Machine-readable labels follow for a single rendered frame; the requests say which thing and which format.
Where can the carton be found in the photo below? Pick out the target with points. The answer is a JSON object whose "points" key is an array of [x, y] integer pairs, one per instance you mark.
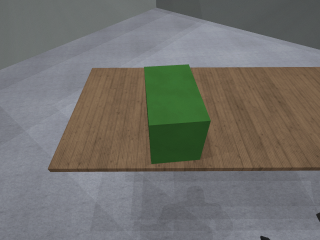
{"points": [[178, 121]]}

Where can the table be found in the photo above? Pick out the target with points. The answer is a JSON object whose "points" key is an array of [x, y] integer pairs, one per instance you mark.
{"points": [[262, 119]]}

